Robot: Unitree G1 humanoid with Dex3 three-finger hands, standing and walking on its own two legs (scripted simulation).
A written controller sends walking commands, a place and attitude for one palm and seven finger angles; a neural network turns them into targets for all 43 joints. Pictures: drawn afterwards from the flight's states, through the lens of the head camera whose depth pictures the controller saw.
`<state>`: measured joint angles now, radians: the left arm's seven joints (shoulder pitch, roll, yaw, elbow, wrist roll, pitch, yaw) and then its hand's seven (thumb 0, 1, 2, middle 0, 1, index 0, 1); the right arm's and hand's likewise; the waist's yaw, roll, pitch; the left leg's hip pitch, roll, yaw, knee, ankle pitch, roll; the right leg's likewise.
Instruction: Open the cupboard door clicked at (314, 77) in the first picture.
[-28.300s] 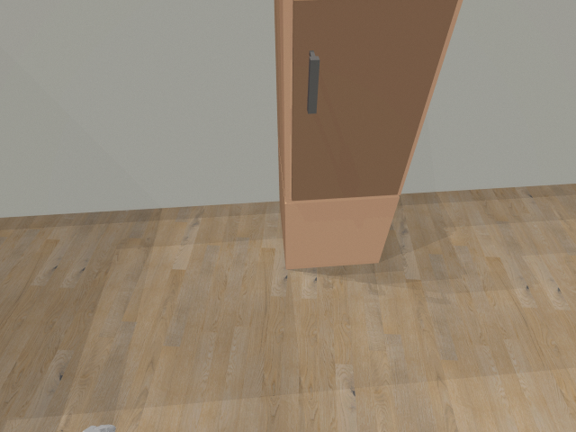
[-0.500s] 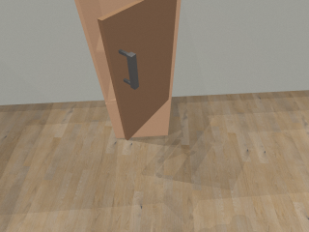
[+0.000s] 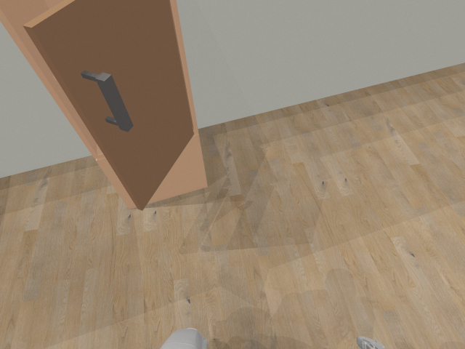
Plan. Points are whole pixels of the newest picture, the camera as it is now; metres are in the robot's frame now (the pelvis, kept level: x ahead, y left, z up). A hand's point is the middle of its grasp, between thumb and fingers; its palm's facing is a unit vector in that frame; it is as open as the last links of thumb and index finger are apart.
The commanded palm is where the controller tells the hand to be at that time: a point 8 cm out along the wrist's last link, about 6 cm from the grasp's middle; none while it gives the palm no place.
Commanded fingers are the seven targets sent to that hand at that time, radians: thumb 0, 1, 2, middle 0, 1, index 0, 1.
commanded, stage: walk to a spot facing it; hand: left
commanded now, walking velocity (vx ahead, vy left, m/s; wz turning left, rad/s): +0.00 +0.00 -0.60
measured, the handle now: (108, 102) +0.54 +0.30 +0.08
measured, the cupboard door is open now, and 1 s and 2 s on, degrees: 49 49 49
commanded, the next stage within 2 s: none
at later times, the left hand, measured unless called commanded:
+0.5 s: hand (149, 332) +0.15 +0.19 -0.17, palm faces -0.27 -0.92 -0.29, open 7.4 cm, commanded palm none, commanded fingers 0.00 0.90 0.90 -0.20 -0.30 -0.20 -0.30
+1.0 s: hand (233, 272) +0.28 +0.03 -0.16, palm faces -0.64 -0.74 -0.21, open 7.4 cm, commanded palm none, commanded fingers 0.00 0.90 0.90 -0.20 -0.30 -0.20 -0.30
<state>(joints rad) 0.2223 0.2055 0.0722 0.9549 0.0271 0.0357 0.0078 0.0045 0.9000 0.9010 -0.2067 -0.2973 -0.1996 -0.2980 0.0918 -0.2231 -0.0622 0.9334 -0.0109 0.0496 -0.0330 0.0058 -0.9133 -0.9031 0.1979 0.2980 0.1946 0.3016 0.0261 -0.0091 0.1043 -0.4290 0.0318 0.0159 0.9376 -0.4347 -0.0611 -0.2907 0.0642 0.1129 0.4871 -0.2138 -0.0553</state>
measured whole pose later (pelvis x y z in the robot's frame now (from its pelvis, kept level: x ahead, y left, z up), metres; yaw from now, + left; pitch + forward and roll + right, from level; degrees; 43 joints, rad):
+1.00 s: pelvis +0.05 -0.05 -0.01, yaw -37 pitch +2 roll -1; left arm 0.09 0.24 0.07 0.89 0.03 0.03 -0.08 0.01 0.90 0.90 -0.20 -0.30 -0.19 -0.30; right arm 0.41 -0.22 -0.03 0.98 -0.05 -0.02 -0.01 0.00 -0.91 -0.90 0.20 0.30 0.20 0.30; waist -0.05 0.02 0.06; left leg -0.14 0.20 0.23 0.50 -0.36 -0.09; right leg -0.39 -0.04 -0.12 0.64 -0.34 -0.01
